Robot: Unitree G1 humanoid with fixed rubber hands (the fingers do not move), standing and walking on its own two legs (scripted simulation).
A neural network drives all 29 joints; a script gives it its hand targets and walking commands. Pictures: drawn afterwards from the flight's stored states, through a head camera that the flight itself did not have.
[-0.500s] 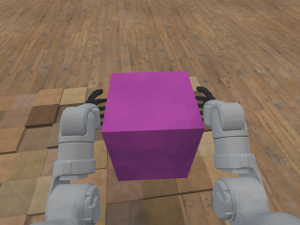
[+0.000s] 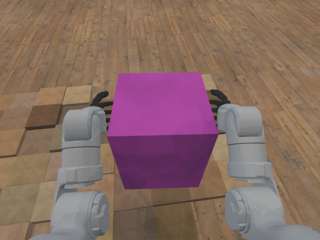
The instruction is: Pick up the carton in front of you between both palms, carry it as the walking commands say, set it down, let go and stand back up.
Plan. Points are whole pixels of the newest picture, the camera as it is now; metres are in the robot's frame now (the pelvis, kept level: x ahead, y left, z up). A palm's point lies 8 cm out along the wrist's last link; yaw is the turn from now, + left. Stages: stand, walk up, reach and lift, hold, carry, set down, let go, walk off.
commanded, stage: carry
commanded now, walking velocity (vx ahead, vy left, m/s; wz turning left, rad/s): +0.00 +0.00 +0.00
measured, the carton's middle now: (160, 133) +0.37 +0.00 +0.05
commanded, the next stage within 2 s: none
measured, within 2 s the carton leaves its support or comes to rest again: neither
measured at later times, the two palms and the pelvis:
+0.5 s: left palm (95, 119) +0.35 +0.15 +0.13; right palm (224, 116) +0.35 -0.15 +0.13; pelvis +0.00 +0.00 +0.00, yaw +0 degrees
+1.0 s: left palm (103, 108) +0.43 +0.15 +0.09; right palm (212, 106) +0.42 -0.15 +0.09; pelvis +0.13 +0.01 -0.01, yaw -1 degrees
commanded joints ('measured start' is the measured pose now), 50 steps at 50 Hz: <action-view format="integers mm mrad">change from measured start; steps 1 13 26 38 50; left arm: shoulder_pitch -737 -728 -727 -493 -241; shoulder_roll -1106 -1101 -1102 -1181 -1127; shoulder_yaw -588 -573 -560 -623 -742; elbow -100 -66 -51 -137 -332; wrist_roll -429 -418 -417 -389 -378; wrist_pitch -24 -31 -35 -5 -22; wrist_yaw -230 -231 -228 -262 -264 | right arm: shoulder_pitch -741 -734 -730 -471 -299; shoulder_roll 1132 1126 1127 1197 1154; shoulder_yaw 590 574 559 594 742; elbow -119 -87 -70 -115 -348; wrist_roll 438 431 430 383 401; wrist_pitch -26 -31 -35 0 -4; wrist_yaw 226 231 230 271 285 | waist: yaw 12 10 10 10 87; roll -4 -5 -5 20 -151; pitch -483 -456 -457 -316 -308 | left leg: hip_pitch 186 178 174 141 -485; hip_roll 116 117 111 135 14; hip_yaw -128 -131 -126 -159 5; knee -68 -88 -102 -153 253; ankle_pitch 153 104 34 -245 -330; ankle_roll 35 34 34 50 -15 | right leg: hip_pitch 172 148 135 53 678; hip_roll -123 -123 -117 -124 -329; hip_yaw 79 82 82 82 342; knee -21 -50 -69 -105 -49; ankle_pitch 304 225 123 -219 524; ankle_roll -19 -13 -12 -25 -164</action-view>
